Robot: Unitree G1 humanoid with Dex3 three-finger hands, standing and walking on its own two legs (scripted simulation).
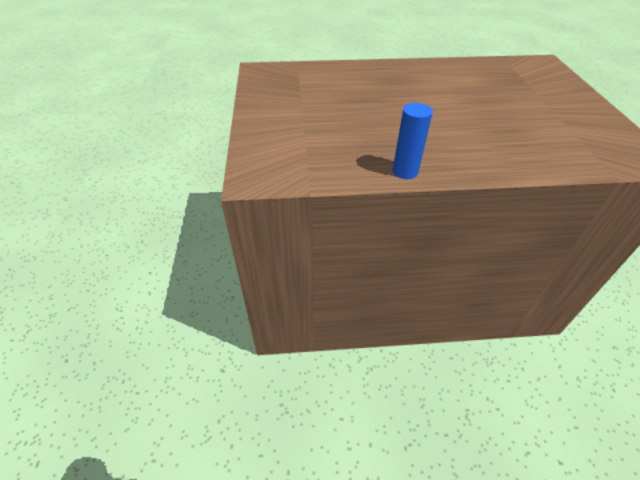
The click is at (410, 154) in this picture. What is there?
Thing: squat round
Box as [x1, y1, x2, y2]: [393, 103, 432, 178]
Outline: 421,103 409,103 405,105 403,108 393,165 394,174 402,178 412,178 417,174 432,112 430,107
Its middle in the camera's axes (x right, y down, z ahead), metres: +0.20 -0.22 +0.85
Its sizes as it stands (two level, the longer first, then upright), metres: 0.059 0.059 0.154
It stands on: a support 0.70 m high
